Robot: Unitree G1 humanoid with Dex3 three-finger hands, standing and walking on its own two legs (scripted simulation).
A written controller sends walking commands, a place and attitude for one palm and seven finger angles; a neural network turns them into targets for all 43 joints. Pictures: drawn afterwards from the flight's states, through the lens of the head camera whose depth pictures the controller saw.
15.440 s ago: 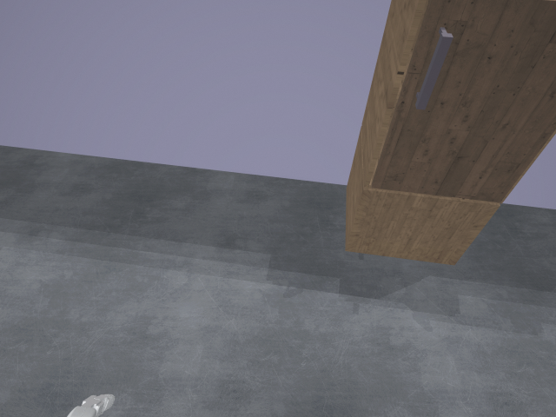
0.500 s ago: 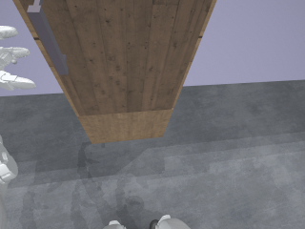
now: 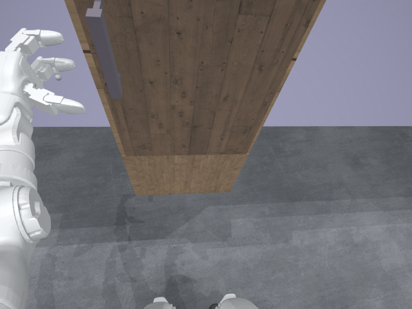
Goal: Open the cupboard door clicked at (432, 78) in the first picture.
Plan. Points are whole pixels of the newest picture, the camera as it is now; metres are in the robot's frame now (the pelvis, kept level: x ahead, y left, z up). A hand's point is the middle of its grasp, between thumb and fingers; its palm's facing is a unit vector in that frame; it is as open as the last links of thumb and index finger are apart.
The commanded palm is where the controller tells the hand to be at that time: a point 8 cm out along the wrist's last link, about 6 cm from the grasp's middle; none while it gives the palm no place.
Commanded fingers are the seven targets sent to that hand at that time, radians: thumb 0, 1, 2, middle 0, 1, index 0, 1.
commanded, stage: move the hooked fingers beside the handle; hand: left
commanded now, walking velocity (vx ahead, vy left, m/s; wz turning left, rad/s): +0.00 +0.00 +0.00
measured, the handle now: (108, 53) +0.57 +0.16 +0.13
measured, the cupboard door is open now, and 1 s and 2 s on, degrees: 0 0 0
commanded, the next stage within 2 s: slide the fingers in behind the handle in 0.08 s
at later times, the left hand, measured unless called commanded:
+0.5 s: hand (82, 75) +0.51 +0.21 +0.12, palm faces +0.00 -1.00 +0.02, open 14.0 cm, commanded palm +0.49 +0.25 +0.12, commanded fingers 0.00 -0.50 0.30 -0.30 -1.20 -0.30 -1.20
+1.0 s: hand (101, 79) +0.51 +0.17 +0.12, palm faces -0.01 -1.00 +0.01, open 14.0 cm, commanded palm +0.48 +0.22 +0.12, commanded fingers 0.00 -0.50 0.30 -0.30 -1.20 -0.30 -1.20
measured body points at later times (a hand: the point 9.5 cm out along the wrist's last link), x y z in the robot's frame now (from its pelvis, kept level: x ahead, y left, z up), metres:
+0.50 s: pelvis -0.01 +0.00 +0.00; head +0.10 +0.02 +0.43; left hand +0.51 +0.26 +0.12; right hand -0.05 -0.27 -0.10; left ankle -0.02 +0.06 -0.70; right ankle -0.01 -0.12 -0.70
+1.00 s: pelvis +0.00 -0.02 +0.00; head +0.10 +0.00 +0.44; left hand +0.50 +0.23 +0.12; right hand +0.01 -0.29 -0.11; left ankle -0.02 +0.06 -0.70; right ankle -0.01 -0.12 -0.70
